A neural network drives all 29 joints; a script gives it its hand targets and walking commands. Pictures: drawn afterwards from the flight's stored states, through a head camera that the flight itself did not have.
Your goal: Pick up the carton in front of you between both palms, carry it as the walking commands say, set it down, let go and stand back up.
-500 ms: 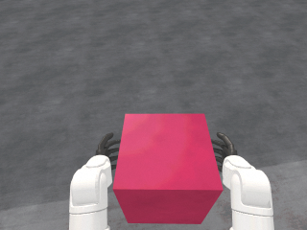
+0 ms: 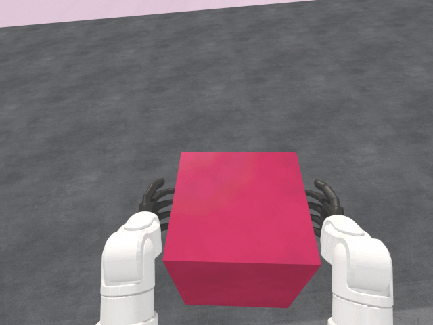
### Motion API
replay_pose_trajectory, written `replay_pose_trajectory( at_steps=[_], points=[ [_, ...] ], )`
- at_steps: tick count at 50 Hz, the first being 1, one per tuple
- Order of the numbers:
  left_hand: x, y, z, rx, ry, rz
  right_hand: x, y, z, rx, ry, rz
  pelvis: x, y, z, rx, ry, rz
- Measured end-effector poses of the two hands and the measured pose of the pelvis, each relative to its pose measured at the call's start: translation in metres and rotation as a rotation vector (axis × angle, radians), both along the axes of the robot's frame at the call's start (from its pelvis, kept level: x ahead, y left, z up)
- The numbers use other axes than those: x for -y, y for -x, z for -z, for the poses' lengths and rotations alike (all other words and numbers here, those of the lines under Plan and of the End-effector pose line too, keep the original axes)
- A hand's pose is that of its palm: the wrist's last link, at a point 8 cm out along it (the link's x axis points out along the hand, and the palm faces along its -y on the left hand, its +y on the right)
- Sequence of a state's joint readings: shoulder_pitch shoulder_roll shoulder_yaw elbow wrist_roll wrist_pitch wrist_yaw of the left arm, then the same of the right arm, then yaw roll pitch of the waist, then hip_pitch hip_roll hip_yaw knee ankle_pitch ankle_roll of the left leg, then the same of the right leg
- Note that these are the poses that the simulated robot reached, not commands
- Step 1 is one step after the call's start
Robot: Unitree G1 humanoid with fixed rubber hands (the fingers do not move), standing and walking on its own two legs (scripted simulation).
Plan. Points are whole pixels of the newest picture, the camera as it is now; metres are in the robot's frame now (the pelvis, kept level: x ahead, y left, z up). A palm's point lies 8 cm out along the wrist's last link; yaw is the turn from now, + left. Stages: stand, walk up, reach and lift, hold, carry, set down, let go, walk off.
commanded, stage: carry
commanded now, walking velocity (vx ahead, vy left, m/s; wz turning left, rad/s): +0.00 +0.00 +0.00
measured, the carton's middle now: (237, 233) +0.29 +0.00 +0.01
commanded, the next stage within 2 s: none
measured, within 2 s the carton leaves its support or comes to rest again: neither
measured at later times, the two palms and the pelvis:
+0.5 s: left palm (137, 221) +0.28 +0.17 +0.07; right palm (308, 216) +0.29 -0.13 +0.07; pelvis +0.02 +0.02 -0.01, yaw +2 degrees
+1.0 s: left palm (138, 249) +0.24 +0.17 +0.03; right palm (307, 245) +0.25 -0.12 +0.03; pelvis -0.03 +0.02 +0.00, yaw +2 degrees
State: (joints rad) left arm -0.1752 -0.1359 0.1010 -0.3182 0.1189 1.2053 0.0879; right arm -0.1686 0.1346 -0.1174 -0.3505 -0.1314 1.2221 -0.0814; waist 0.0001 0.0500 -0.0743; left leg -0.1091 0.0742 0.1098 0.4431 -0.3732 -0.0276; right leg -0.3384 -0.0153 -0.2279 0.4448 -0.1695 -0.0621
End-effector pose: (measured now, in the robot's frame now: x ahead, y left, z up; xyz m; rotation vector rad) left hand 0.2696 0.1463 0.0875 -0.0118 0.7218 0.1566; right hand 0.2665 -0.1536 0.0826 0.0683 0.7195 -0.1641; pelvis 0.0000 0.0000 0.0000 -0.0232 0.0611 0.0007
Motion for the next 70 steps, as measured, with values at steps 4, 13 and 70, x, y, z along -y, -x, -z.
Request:
replay_pose_trajectory(
  at_steps=[4, 13, 70],
  points=[
    [-0.005, -0.015, 0.002, 0.009, 0.013, -0.012, -0.005, -0.018, -0.002, 0.009, 0.011, -0.010, -0.001, -0.014, 0.002, -0.014, -0.003, -0.005],
    [-0.019, -0.022, 0.005, 0.010, 0.023, -0.035, -0.020, -0.033, -0.002, 0.010, 0.027, -0.038, -0.009, -0.028, 0.002, -0.020, -0.007, -0.016],
    [-0.034, 0.034, 0.056, 0.051, -0.059, 0.015, -0.035, 0.021, 0.051, 0.054, 0.096, -0.098, -0.022, 0.043, 0.006, 0.036, -0.022, -0.026]
  ],
)
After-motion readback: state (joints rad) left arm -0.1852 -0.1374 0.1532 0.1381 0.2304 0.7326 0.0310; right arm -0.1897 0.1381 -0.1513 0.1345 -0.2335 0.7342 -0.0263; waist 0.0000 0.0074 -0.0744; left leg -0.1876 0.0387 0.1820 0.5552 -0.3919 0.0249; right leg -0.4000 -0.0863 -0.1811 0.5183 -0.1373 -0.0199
